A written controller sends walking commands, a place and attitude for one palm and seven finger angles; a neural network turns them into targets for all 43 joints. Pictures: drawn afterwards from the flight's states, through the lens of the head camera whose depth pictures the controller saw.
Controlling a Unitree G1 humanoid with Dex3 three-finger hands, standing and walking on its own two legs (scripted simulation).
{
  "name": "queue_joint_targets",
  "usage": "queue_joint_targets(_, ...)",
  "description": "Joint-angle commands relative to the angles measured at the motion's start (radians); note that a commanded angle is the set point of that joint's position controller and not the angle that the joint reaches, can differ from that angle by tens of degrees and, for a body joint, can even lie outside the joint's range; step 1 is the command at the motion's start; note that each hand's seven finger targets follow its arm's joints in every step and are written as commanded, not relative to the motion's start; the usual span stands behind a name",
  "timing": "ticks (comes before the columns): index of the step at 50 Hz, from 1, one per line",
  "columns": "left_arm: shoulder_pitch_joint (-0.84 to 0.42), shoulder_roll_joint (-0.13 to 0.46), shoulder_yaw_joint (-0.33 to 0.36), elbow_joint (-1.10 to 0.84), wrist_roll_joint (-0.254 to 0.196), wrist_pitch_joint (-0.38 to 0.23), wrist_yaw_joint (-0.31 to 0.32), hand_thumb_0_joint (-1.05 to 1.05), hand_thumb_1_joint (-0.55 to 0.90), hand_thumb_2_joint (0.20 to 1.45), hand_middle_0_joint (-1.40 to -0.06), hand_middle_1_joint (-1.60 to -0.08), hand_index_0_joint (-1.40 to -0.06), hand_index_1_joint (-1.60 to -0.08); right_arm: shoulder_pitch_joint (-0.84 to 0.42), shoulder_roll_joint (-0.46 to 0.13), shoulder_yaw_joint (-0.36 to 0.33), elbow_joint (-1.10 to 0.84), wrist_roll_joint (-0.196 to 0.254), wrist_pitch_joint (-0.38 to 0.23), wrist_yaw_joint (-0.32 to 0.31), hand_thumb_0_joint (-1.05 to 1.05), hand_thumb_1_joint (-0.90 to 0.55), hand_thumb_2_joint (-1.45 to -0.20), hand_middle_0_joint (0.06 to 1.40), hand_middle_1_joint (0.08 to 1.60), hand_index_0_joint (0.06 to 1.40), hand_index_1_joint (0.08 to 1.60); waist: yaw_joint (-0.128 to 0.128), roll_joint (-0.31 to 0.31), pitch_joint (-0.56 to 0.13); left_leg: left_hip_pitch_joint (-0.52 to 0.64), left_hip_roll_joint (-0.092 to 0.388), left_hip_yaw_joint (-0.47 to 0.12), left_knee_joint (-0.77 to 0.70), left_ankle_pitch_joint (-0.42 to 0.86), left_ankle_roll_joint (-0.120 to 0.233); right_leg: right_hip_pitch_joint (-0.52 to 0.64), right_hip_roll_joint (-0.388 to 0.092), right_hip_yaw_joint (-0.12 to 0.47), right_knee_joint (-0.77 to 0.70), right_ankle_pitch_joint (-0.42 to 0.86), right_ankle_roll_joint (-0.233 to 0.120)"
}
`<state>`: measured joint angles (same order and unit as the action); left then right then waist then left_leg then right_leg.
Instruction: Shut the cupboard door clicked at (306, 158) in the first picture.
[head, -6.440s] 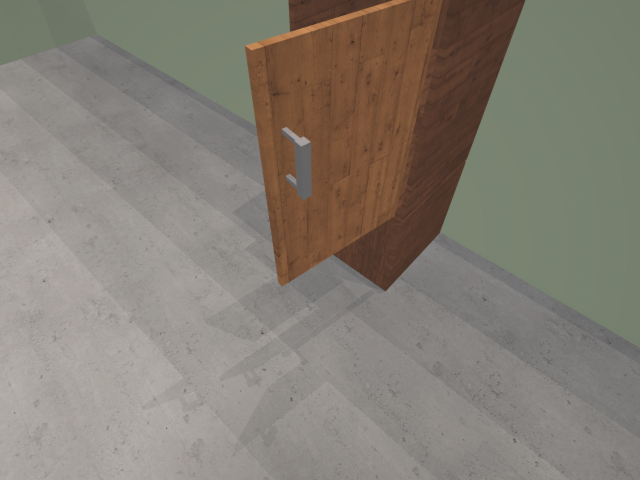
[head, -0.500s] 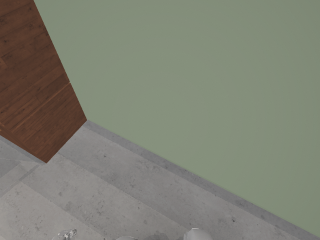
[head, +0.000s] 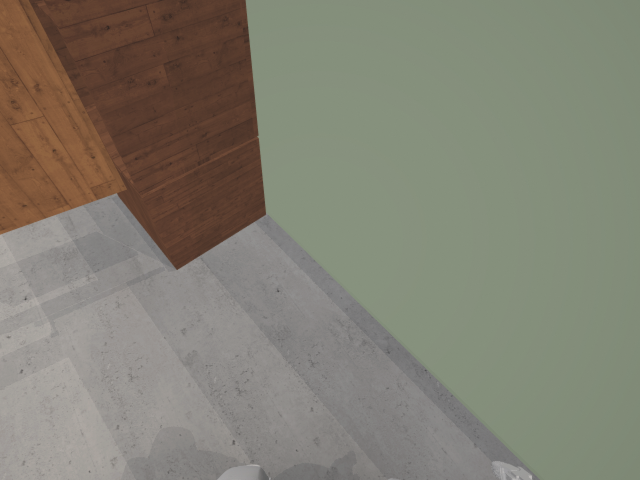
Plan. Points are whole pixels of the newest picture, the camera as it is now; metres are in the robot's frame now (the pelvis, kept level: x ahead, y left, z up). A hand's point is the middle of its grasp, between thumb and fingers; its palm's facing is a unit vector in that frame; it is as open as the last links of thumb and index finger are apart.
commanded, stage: turn to face it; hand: left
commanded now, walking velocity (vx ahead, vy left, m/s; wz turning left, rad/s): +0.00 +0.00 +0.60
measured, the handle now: out of the picture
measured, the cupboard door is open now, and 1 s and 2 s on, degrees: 80 80 80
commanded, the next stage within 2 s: take the last steps up to it in 1.02 s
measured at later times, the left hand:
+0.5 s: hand out of the picture +0.03 +0.17 -0.13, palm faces +0.29 -0.92 -0.27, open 7.4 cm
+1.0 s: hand out of the picture -0.02 +0.20 -0.14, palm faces +0.50 -0.82 -0.26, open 7.4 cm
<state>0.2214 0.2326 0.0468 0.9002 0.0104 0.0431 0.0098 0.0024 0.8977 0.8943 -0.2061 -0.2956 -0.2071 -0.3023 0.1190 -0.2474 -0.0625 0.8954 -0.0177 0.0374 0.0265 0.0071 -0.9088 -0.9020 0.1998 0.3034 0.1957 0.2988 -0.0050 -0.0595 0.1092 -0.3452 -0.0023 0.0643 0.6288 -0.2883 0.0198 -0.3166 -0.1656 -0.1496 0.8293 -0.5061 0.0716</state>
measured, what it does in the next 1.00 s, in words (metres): steps on the spot, turning left: right foot, then left foot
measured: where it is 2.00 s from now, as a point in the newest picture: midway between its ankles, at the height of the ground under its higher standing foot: outside the picture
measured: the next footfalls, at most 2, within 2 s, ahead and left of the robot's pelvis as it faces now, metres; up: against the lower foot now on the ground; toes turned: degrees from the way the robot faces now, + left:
right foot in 0.30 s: +0.06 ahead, -0.15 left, +0.00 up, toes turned +8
left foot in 0.66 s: +0.01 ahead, +0.10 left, +0.00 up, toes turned +27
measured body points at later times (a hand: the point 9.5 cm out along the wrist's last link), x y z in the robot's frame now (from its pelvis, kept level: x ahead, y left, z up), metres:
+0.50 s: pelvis +0.01 -0.04 +0.02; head +0.06 -0.04 +0.47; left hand +0.01 +0.22 -0.11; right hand +0.16 -0.27 -0.13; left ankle -0.04 +0.08 -0.65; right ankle +0.02 -0.16 -0.72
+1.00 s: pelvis +0.01 -0.03 +0.02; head +0.04 -0.01 +0.46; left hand -0.04 +0.24 -0.12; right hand +0.20 -0.20 -0.13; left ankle -0.02 +0.08 -0.72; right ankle +0.08 -0.15 -0.70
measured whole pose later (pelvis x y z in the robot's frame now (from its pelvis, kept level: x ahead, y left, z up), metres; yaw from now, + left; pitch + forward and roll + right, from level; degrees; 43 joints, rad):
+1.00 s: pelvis +0.01 -0.03 +0.02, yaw +29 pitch +0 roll +0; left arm 0.17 0.24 0.05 0.92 0.01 0.05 0.01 0.00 0.90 0.90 -0.20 -0.29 -0.20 -0.30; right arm 0.16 -0.20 -0.03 0.94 -0.03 0.04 0.00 0.01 -0.90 -0.90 0.20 0.30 0.20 0.30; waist 0.00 0.01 0.08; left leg -0.29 -0.02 -0.03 0.53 -0.24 0.02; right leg -0.32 -0.04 -0.04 0.69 -0.37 0.06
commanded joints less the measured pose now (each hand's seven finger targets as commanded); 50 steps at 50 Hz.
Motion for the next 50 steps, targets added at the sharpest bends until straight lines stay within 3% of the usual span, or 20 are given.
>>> queue_joint_targets(1,-0.114,0.097,0.040,-0.125,0.007,-0.014,0.008,0.000,0.900,0.900,-0.200,-0.300,-0.200,-0.300,0.160,-0.238,-0.058,-0.025,-0.011,-0.021,-0.039,0.000,-0.900,-0.900,0.200,0.300,0.200,0.300,-0.074,0.273,-0.202,0.260,0.330,-0.430,-0.259,0.489,0.191,-0.287,0.033,0.148,0.345,-0.045,0.008)
queue_joint_targets(4,-0.053,0.103,0.045,-0.085,0.007,-0.006,-0.003,0.000,0.900,0.900,-0.200,-0.300,-0.200,-0.300,0.042,-0.184,-0.038,-0.055,-0.009,-0.022,-0.044,0.000,-0.900,-0.900,0.200,0.300,0.200,0.300,-0.015,0.251,-0.165,0.148,0.239,-0.322,-0.284,0.298,0.127,-0.208,0.058,0.154,0.286,0.064,0.007)
queue_joint_targets(9,-0.068,0.086,0.039,-0.089,0.004,-0.008,-0.003,0.000,0.900,0.900,-0.200,-0.300,-0.200,-0.300,0.045,-0.195,-0.047,-0.054,-0.014,-0.014,-0.038,0.000,-0.900,-0.900,0.200,0.300,0.200,0.300,-0.019,0.205,-0.146,0.091,0.216,-0.370,-0.299,0.155,0.132,-0.095,0.107,0.128,0.036,0.048,-0.002)
queue_joint_targets(13,0.049,0.106,0.047,-0.068,0.001,-0.023,0.003,0.000,0.900,0.900,-0.200,-0.300,-0.200,-0.300,-0.023,-0.188,-0.052,-0.076,-0.003,-0.003,-0.032,0.000,-0.900,-0.900,0.200,0.300,0.200,0.300,0.040,0.186,-0.163,-0.054,0.150,-0.372,-0.208,0.118,0.084,0.174,0.145,0.108,-0.300,0.201,-0.016)
queue_joint_targets(14,0.092,0.152,0.059,-0.063,0.007,-0.033,0.009,0.000,0.900,0.900,-0.200,-0.300,-0.200,-0.300,-0.031,-0.145,-0.048,-0.089,0.004,-0.001,-0.028,0.000,-0.900,-0.900,0.200,0.300,0.200,0.300,0.064,0.076,-0.170,-0.166,0.073,-0.318,-0.095,0.012,0.033,0.291,0.047,0.209,-0.471,0.161,-0.043)
queue_joint_targets(15,0.105,0.250,0.078,-0.067,0.024,-0.041,0.017,0.000,0.900,0.900,-0.200,-0.300,-0.200,-0.300,-0.024,-0.074,-0.039,-0.108,0.011,-0.002,-0.023,0.000,-0.900,-0.900,0.200,0.300,0.200,0.300,0.076,-0.232,-0.162,-0.313,-0.078,-0.126,0.166,-0.208,-0.054,0.337,-0.229,0.509,-0.602,0.118,-0.148)
queue_joint_targets(16,0.074,0.262,0.069,-0.081,0.018,-0.041,0.022,0.000,0.900,0.900,-0.200,-0.300,-0.200,-0.300,-0.046,-0.116,-0.044,-0.112,0.003,-0.003,-0.017,0.000,-0.900,-0.900,0.200,0.300,0.200,0.300,0.069,-0.235,-0.138,-0.277,-0.042,-0.124,0.418,-0.317,-0.054,0.192,-0.339,0.553,-0.618,0.211,-0.223)
queue_joint_targets(17,-0.003,0.219,0.054,-0.099,0.014,-0.041,0.020,0.000,0.900,0.900,-0.200,-0.300,-0.200,-0.300,-0.015,-0.111,-0.045,-0.103,0.000,0.002,-0.008,0.000,-0.900,-0.900,0.200,0.300,0.200,0.300,0.020,-0.132,-0.110,-0.252,-0.011,-0.149,0.526,-0.241,-0.047,0.121,-0.277,0.431,-0.600,0.215,-0.230)
queue_joint_targets(18,-0.039,0.177,0.055,-0.110,0.014,-0.044,0.026,0.000,0.900,0.900,-0.200,-0.300,-0.200,-0.300,0.005,-0.095,-0.051,-0.080,-0.001,0.013,-0.007,0.000,-0.900,-0.900,0.200,0.300,0.200,0.300,-0.001,-0.199,-0.116,-0.257,-0.002,-0.133,0.580,-0.211,-0.054,0.120,-0.230,0.387,-0.576,0.287,-0.203)
queue_joint_targets(21,-0.028,0.132,0.033,-0.104,0.008,-0.052,0.021,0.000,0.900,0.900,-0.200,-0.300,-0.200,-0.300,-0.007,-0.073,-0.034,-0.059,0.001,0.018,0.003,0.000,-0.900,-0.900,0.200,0.300,0.200,0.300,-0.002,-0.167,-0.096,-0.250,0.020,-0.071,0.523,-0.143,-0.086,0.196,-0.144,0.165,-0.489,0.645,-0.173)
queue_joint_targets(26,0.084,0.189,0.053,-0.060,0.017,-0.052,0.022,0.000,0.900,0.900,-0.200,-0.300,-0.200,-0.300,-0.081,-0.029,-0.007,-0.072,0.009,0.005,0.007,0.000,-0.900,-0.900,0.200,0.300,0.200,0.300,0.057,-0.130,-0.149,-0.141,0.010,0.025,0.179,-0.165,-0.084,0.321,-0.181,0.103,-0.389,0.857,-0.178)
queue_joint_targets(29,0.087,0.203,0.060,-0.047,0.016,-0.049,0.016,0.000,0.900,0.900,-0.200,-0.300,-0.200,-0.300,-0.039,-0.037,-0.004,-0.063,0.009,-0.006,0.002,0.000,-0.900,-0.900,0.200,0.300,0.200,0.300,0.040,-0.162,-0.165,-0.025,-0.013,0.056,-0.004,-0.093,-0.063,0.297,-0.176,0.066,-0.311,0.887,-0.145)
queue_joint_targets(31,0.047,0.192,0.059,-0.053,0.001,-0.046,0.009,0.000,0.900,0.900,-0.200,-0.300,-0.200,-0.300,0.057,-0.087,-0.017,-0.037,0.002,-0.015,-0.004,0.000,-0.900,-0.900,0.200,0.300,0.200,0.300,-0.027,-0.079,-0.198,0.205,0.007,0.027,-0.192,0.144,-0.034,0.155,-0.148,0.012,-0.156,0.790,-0.075)
queue_joint_targets(32,0.045,0.136,0.051,-0.081,-0.006,-0.040,0.004,0.000,0.900,0.900,-0.200,-0.300,-0.200,-0.300,0.121,-0.188,-0.040,-0.026,-0.006,-0.025,-0.013,0.000,-0.900,-0.900,0.200,0.300,0.200,0.300,-0.060,0.176,-0.253,0.387,0.219,-0.238,-0.222,0.397,0.056,-0.068,-0.046,-0.037,0.037,0.407,-0.009)
queue_joint_targets(33,-0.028,0.083,0.022,-0.116,-0.006,-0.036,0.004,0.000,0.900,0.900,-0.200,-0.300,-0.200,-0.300,0.190,-0.257,-0.058,-0.013,-0.003,-0.021,-0.023,0.000,-0.900,-0.900,0.200,0.300,0.200,0.300,-0.095,0.345,-0.253,0.412,0.404,-0.459,-0.240,0.753,0.192,-0.229,0.041,0.024,0.216,-0.149,0.023)
queue_joint_targets(34,-0.059,0.102,0.027,-0.123,-0.001,-0.022,0.011,0.000,0.900,0.900,-0.200,-0.300,-0.200,-0.300,0.204,-0.258,-0.052,0.002,-0.005,-0.015,-0.032,0.000,-0.900,-0.900,0.200,0.300,0.200,0.300,-0.092,0.251,-0.246,0.367,0.422,-0.422,-0.223,0.724,0.238,-0.235,0.030,0.123,0.286,-0.154,0.003)
queue_joint_targets(38,-0.036,0.093,0.033,-0.058,0.007,-0.005,0.002,0.000,0.900,0.900,-0.200,-0.300,-0.200,-0.300,0.044,-0.168,-0.023,-0.034,-0.009,-0.025,-0.052,0.000,-0.900,-0.900,0.200,0.300,0.200,0.300,-0.017,0.258,-0.143,0.191,0.269,-0.292,-0.269,0.473,0.159,-0.204,0.047,0.150,0.276,0.027,-0.001)
queue_joint_targets(42,-0.025,0.069,0.025,-0.037,0.004,-0.004,-0.001,0.000,0.900,0.900,-0.200,-0.300,-0.200,-0.300,0.056,-0.160,-0.022,-0.026,-0.010,-0.026,-0.052,0.000,-0.900,-0.900,0.200,0.300,0.200,0.300,-0.011,0.177,-0.158,0.176,0.242,-0.271,-0.277,0.412,0.150,-0.118,0.087,0.119,0.120,0.050,-0.005)
queue_joint_targets(47,0.002,0.059,0.022,-0.026,0.004,-0.013,0.000,0.000,0.900,0.900,-0.200,-0.300,-0.200,-0.300,0.040,-0.157,-0.023,-0.016,-0.011,-0.015,-0.045,0.000,-0.900,-0.900,0.200,0.300,0.200,0.300,0.002,0.210,-0.129,0.080,0.220,-0.307,-0.286,0.248,0.135,0.030,0.136,0.088,-0.108,0.106,-0.018)
queue_joint_targets(50,0.083,0.097,0.031,-0.001,0.004,-0.038,0.009,0.000,0.900,0.900,-0.200,-0.300,-0.200,-0.300,0.022,-0.113,-0.017,-0.015,0.005,-0.017,-0.038,0.000,-0.900,-0.900,0.200,0.300,0.200,0.300,0.048,0.109,-0.164,-0.013,0.133,-0.263,-0.153,0.190,0.057,0.252,0.088,0.143,-0.436,0.301,-0.034)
